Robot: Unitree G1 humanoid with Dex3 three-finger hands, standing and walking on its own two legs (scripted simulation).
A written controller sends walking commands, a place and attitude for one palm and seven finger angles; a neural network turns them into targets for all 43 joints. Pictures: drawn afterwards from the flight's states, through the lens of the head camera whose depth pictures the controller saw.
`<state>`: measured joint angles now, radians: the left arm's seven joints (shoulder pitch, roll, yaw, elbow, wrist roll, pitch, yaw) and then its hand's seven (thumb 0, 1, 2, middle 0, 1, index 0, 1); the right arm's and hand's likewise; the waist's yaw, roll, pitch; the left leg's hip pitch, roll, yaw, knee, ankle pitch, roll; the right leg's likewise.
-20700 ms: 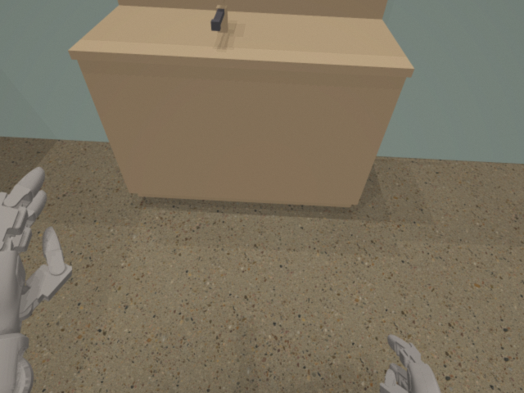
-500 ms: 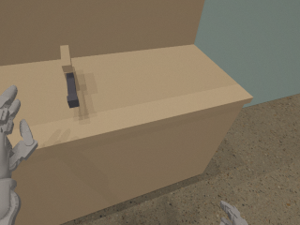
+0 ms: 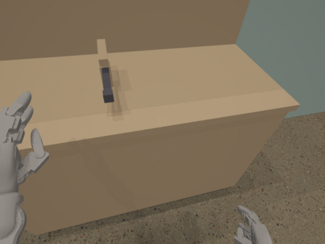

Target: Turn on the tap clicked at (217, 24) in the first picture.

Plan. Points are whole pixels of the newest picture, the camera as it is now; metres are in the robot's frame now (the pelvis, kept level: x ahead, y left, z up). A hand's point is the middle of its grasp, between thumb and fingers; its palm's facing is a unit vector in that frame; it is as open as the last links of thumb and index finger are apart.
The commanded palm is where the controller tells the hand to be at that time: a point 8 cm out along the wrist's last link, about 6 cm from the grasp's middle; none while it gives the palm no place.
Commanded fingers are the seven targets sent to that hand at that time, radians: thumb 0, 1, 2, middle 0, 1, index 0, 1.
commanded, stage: come to a stop and stand still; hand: left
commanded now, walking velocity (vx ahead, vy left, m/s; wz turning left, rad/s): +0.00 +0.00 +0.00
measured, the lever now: (108, 96) +0.47 +0.21 +0.10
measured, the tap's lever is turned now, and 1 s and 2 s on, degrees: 0 0 0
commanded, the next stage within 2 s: look again from close up in 0.10 s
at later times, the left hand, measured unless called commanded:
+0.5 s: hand (54, 146) +0.24 +0.24 +0.16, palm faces +0.34 -0.87 -0.34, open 7.4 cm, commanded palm +0.19 +0.28 +0.18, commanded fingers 0.00 0.90 0.90 -0.20 -0.30 -0.20 -0.30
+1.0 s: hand (78, 126) +0.30 +0.22 +0.16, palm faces +0.31 -0.88 -0.37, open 7.4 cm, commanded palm +0.24 +0.26 +0.18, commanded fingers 0.00 0.90 0.90 -0.20 -0.30 -0.20 -0.30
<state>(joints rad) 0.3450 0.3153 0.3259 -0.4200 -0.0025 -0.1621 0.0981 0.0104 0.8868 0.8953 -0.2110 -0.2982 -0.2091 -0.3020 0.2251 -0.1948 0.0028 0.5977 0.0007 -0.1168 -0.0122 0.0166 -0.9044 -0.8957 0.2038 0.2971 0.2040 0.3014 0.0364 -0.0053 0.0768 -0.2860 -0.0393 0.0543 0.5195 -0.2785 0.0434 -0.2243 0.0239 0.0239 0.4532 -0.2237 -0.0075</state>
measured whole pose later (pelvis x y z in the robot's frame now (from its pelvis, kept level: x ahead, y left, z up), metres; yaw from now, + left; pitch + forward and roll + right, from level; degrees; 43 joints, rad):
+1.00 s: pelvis +0.06 -0.01 -0.01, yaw -5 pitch -1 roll -1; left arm 0.44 0.37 0.33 -0.49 -0.06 -0.14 0.12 0.01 0.89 0.90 -0.21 -0.30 -0.21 -0.30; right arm 0.22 -0.17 0.02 0.59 0.02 -0.06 -0.01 0.02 -0.90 -0.90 0.21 0.30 0.21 0.30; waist 0.01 0.02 0.02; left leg -0.28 0.03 -0.02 0.68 -0.34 0.00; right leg -0.20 0.08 -0.06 0.54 -0.34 -0.08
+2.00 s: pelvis +0.14 -0.14 +0.00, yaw -2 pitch -1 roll +2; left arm 0.48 0.35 0.33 -0.46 -0.04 -0.16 0.15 0.01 0.88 0.89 -0.21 -0.30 -0.21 -0.30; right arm 0.15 -0.22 0.01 0.57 0.01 -0.06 -0.04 0.02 -0.91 -0.90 0.20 0.30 0.20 0.30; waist 0.00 0.00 0.08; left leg -0.36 0.02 0.01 0.79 -0.39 -0.02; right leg -0.28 -0.03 -0.08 0.52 -0.23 -0.04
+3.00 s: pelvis +0.14 -0.09 +0.00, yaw -4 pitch -2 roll +0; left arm 0.42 0.38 0.34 -0.42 -0.04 -0.23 0.09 0.01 0.88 0.89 -0.22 -0.30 -0.22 -0.30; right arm 0.23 -0.18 0.01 0.59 0.02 -0.17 -0.03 0.02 -0.91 -0.90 0.20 0.30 0.20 0.30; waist 0.03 -0.04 0.07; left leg -0.20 0.02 0.07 0.49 -0.27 0.01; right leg -0.25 -0.04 0.01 0.47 -0.19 0.03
